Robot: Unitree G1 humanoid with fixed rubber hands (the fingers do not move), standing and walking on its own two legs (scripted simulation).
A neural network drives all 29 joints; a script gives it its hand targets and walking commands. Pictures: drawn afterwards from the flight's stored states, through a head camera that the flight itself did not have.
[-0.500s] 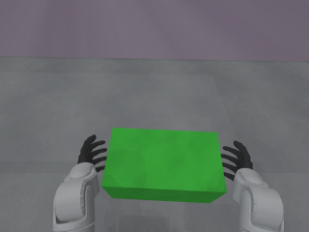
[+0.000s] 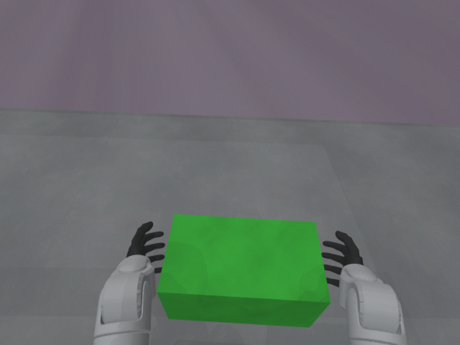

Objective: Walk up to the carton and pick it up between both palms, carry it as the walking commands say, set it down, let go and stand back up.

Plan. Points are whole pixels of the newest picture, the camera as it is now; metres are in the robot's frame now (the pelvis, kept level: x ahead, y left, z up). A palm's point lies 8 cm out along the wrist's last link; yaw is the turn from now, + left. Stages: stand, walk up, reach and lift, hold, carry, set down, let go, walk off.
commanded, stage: carry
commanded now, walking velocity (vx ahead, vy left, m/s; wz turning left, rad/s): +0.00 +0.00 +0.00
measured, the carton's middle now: (241, 270) +0.30 -0.01 -0.04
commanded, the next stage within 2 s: none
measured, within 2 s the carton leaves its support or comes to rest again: neither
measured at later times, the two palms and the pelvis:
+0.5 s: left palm (154, 184) +0.48 +0.20 +0.01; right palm (307, 189) +0.47 -0.16 +0.02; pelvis +0.22 +0.03 -0.01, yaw -1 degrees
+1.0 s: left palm (175, 126) +0.70 +0.18 +0.02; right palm (299, 135) +0.69 -0.18 +0.02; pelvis +0.43 +0.02 +0.00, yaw +0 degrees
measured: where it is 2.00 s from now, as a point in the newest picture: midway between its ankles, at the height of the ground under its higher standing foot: (222, 257)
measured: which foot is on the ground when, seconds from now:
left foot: down 0.00-0.30, up 0.32-0.44, down 0.46-0.88, up 0.90-1.00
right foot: up 0.00-0.24, down 0.26-0.48, up 0.50-0.82, down 0.84-1.00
